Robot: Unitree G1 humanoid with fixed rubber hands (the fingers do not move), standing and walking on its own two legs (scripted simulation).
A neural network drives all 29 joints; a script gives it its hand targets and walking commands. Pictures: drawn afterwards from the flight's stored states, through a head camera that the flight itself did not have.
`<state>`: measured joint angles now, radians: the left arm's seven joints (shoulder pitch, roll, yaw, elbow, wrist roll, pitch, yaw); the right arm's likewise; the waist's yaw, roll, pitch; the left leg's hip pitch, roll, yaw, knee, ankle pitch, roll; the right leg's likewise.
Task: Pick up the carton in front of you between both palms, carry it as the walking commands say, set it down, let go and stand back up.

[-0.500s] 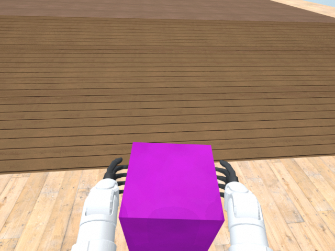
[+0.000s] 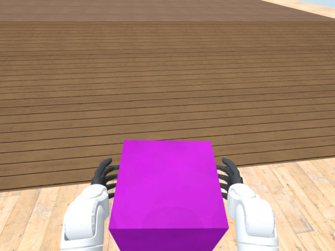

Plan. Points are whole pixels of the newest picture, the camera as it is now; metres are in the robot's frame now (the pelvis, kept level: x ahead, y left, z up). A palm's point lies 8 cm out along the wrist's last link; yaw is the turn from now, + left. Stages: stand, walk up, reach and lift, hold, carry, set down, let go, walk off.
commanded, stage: carry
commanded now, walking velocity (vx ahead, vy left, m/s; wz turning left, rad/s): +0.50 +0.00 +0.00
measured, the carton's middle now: (166, 202) +0.28 +0.01 +0.01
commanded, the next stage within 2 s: none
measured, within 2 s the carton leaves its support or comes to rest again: neither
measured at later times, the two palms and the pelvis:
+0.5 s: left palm (105, 124) +0.49 +0.21 +0.10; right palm (201, 122) +0.52 -0.09 +0.09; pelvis +0.26 +0.03 -0.01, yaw +4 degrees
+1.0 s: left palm (117, 75) +0.80 +0.23 +0.12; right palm (187, 69) +0.85 -0.06 +0.13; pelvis +0.57 +0.04 +0.00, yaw +5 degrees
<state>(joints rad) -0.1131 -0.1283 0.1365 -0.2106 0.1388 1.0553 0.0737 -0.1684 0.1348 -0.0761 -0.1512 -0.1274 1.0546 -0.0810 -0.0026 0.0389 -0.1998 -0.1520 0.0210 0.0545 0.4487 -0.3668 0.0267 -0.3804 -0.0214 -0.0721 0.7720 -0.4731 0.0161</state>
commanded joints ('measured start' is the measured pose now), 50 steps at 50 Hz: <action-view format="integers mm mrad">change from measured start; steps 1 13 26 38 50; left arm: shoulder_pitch -382 -425 -435 -264 -520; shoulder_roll -851 -822 -839 -860 -580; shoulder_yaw -734 -747 -737 -731 -771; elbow -213 -403 -271 -320 -494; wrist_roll -411 -428 -434 -329 -501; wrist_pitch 89 172 183 92 197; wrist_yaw -135 -78 -158 -126 -74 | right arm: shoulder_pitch -323 -288 -367 -307 -294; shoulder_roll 864 779 875 864 587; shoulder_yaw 662 638 680 751 538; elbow -327 -401 -376 -394 -438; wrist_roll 348 412 375 442 314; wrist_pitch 84 177 156 115 172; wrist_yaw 127 104 115 161 16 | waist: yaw -15 24 -25 43 -21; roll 120 -92 -6 -283 -120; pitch -70 -72 -41 -181 -198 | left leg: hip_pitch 204 -403 168 -520 170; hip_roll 212 80 411 5 6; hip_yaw -167 35 -404 103 120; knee -115 289 -254 457 -30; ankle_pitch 502 -32 94 -130 233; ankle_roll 86 -4 196 -49 46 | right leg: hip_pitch -108 324 -305 630 217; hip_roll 42 -323 -67 -342 -160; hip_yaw -130 227 11 430 -129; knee -251 -628 171 -511 -154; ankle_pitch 170 169 -79 274 749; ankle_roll -12 -195 -31 -241 -42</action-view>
